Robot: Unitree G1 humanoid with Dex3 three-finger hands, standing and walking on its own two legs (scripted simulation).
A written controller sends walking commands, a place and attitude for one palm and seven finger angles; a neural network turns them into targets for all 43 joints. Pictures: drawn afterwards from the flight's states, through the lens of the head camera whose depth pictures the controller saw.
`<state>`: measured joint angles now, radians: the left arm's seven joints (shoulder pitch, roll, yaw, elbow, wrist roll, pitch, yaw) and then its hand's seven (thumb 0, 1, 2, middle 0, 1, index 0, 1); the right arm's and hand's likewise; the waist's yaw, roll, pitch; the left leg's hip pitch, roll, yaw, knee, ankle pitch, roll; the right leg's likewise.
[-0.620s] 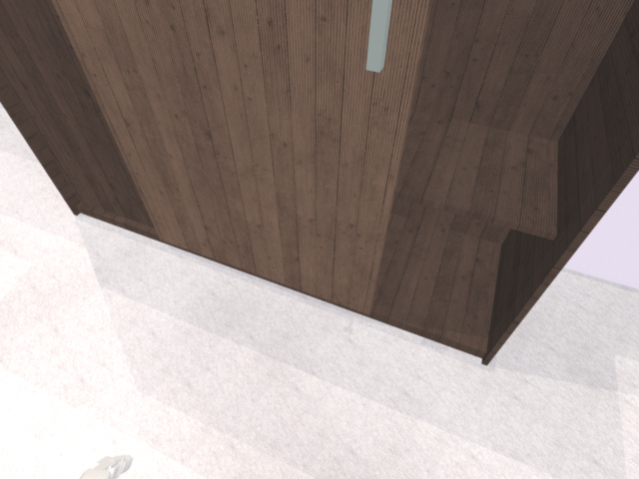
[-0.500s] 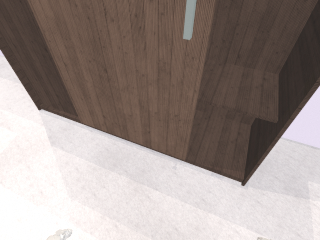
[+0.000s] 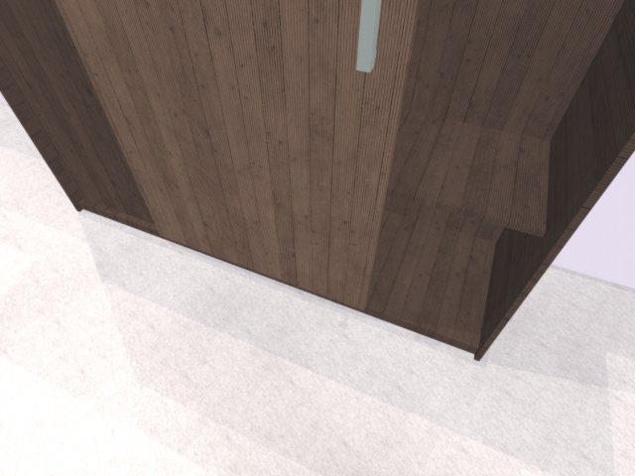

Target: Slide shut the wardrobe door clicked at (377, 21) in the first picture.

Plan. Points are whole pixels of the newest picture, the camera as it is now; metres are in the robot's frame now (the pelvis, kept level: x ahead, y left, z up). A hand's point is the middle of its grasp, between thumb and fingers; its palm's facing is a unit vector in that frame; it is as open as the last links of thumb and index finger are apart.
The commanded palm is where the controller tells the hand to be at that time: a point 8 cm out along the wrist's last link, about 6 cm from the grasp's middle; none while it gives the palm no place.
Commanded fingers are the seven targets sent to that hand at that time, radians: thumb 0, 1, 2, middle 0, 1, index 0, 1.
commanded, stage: stand and wait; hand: left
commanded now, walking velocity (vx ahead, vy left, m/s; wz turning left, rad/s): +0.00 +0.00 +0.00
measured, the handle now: out of the picture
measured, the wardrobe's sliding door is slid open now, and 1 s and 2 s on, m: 0.40 0.40 0.40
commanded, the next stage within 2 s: look at it before walking up in 0.20 s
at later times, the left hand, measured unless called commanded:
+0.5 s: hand out of the picture +0.08 +0.24 -0.15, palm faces -0.04 -0.94 -0.33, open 7.4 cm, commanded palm none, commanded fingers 0.00 0.90 0.90 -0.20 -0.30 -0.20 -0.30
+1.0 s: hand out of the picture +0.08 +0.24 -0.15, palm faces -0.04 -0.94 -0.33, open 7.4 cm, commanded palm none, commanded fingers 0.00 0.90 0.90 -0.20 -0.30 -0.20 -0.30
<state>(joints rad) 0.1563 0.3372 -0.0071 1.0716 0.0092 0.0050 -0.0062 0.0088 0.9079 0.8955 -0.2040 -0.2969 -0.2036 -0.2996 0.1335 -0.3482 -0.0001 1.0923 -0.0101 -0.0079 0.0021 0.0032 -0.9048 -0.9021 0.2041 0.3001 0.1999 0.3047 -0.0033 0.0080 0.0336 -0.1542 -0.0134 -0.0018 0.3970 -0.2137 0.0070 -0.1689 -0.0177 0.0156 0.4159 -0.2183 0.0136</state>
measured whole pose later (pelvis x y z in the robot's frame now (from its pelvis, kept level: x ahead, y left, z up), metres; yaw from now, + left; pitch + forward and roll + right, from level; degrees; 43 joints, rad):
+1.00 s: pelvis +0.01 +0.00 +0.00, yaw -1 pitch -1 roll +0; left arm 0.14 0.33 0.00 1.08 0.01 0.00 -0.01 0.01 0.91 0.90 -0.20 -0.30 -0.20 -0.30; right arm 0.11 -0.34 0.00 1.11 -0.01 -0.01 0.00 0.00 -0.90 -0.90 0.20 0.30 0.20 0.30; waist 0.00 0.00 0.03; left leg -0.12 0.00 0.01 0.35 -0.20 0.00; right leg -0.14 0.00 0.02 0.37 -0.20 0.01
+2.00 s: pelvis -0.01 +0.05 +0.00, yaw -21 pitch +0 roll -1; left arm 0.29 0.24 0.07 0.99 0.03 0.04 -0.02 0.01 0.91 0.90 -0.20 -0.30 -0.20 -0.30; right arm 0.35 -0.16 -0.02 1.02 -0.02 -0.03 -0.02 0.00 -0.91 -0.90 0.20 0.30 0.20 0.30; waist -0.01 -0.04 -0.05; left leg -0.12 0.00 0.08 0.37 -0.25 0.05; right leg -0.45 -0.02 0.00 0.97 -0.32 0.01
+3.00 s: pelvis +0.28 +0.02 -0.01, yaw -19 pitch -1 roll +2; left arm 0.24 0.17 0.05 1.04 0.02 0.00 0.02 0.01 0.94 0.90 -0.20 -0.30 -0.20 -0.30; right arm 0.27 -0.14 -0.02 1.07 -0.02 -0.04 -0.03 -0.01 -0.93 -0.90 0.20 0.30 0.20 0.30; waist -0.01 -0.02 0.02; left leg -0.19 -0.03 0.18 0.43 -0.24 0.06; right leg -0.40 -0.08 -0.07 0.71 -0.26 0.01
